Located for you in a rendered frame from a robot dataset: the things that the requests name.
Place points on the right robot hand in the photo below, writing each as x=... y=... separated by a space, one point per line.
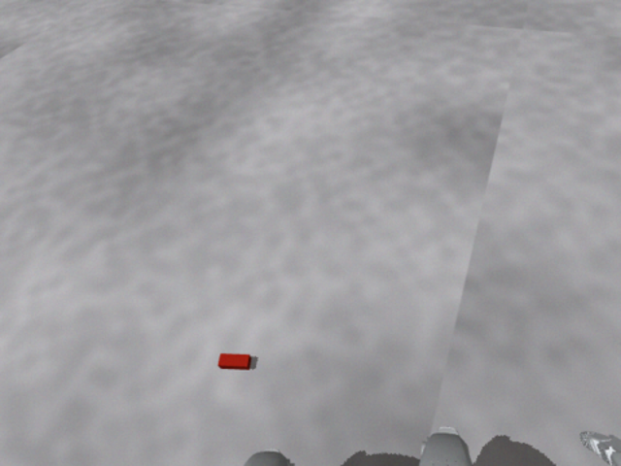
x=609 y=448

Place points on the small box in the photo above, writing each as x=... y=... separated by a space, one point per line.
x=234 y=361

